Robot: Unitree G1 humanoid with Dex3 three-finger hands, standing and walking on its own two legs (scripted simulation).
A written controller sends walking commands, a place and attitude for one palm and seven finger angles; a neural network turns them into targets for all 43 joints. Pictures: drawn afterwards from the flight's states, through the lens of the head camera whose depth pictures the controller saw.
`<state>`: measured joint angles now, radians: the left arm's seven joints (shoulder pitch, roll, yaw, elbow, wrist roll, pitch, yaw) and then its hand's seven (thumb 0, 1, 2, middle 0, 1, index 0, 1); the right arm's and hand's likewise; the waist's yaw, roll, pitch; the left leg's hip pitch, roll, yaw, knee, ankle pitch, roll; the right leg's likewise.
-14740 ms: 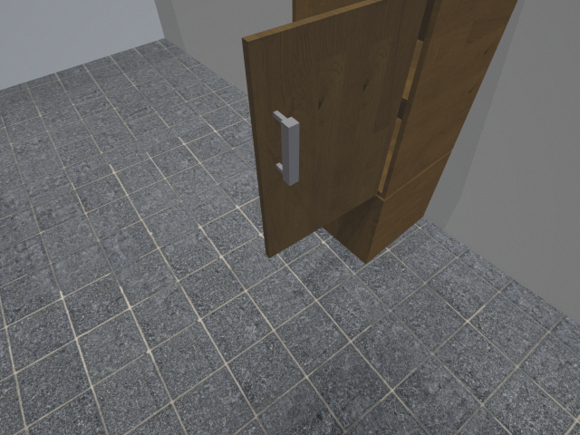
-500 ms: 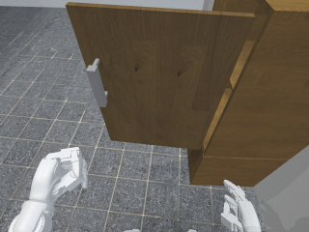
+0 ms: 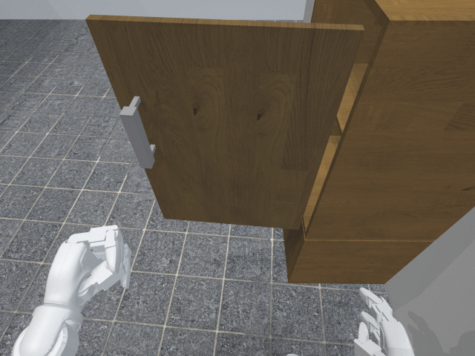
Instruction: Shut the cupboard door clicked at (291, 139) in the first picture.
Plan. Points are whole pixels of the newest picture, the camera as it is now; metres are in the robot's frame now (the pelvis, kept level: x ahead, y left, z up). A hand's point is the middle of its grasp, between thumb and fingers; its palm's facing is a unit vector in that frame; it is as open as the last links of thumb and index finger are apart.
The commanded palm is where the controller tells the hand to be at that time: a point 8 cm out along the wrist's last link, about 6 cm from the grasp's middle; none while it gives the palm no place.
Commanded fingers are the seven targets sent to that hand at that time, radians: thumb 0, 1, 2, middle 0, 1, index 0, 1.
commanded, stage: raise the hand and make a fist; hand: left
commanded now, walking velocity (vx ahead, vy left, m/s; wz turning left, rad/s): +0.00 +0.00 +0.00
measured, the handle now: (142, 133) +0.50 +0.24 +0.08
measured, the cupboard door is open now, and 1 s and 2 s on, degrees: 85 85 83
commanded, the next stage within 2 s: bring the fist close to the handle in 0.02 s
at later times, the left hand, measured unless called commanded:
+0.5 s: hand (138, 223) +0.29 +0.18 +0.08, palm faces -0.02 -1.00 -0.06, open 3.1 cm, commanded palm +0.27 +0.23 +0.08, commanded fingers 0.00 0.90 0.90 -1.30 -1.50 -1.30 -1.50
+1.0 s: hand (141, 178) +0.38 +0.20 +0.09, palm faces +0.01 -1.00 -0.04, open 3.1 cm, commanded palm +0.36 +0.25 +0.08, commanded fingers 0.00 0.90 0.90 -1.30 -1.50 -1.30 -1.50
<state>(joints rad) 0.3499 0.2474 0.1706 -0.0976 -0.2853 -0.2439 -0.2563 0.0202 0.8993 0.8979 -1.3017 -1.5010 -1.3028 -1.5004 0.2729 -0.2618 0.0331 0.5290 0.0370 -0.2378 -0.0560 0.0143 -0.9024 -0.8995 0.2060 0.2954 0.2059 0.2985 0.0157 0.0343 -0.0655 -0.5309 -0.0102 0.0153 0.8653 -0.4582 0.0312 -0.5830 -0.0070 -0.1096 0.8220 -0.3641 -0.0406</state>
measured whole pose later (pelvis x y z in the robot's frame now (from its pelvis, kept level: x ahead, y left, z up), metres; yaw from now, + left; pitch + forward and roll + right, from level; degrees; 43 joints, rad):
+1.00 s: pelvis +0.01 -0.01 +0.01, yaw -1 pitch +10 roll +0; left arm -0.33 0.33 0.29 0.60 -0.25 -0.29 -0.29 0.02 0.90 0.90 -1.30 -1.50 -1.30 -1.50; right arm 0.27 -0.27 0.03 0.64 0.04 -0.15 -0.06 0.01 -0.90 -0.90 0.21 0.30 0.21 0.30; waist -0.03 0.02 -0.06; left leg -0.53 -0.01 0.03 0.78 -0.42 0.02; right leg -0.60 0.00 -0.09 0.77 -0.34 -0.05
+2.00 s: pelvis +0.00 +0.01 +0.00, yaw -2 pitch +13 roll -1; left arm -0.67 0.41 0.31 1.00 -0.19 -0.37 -0.35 0.02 0.90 0.90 -1.30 -1.50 -1.32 -1.50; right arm 0.32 -0.27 0.03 0.65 0.04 -0.04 -0.05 0.01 -0.90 -0.90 0.21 0.30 0.21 0.30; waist -0.08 0.01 -0.06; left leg -0.62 -0.01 0.05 0.82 -0.43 0.05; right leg -0.68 0.00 -0.08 0.78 -0.32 -0.03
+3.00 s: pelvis +0.00 +0.02 -0.02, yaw -4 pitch +23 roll -3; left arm -1.17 0.67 0.34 1.30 -0.09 -0.25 -0.54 0.02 0.89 0.91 -1.30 -1.50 -1.30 -1.50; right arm 0.42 -0.30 0.05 0.64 0.00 0.00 -0.05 0.00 -0.90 -0.90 0.21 0.30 0.21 0.30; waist -0.24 0.04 -0.06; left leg -0.91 0.03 0.05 0.98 -0.49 0.06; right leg -0.95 0.03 -0.08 0.88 -0.34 -0.02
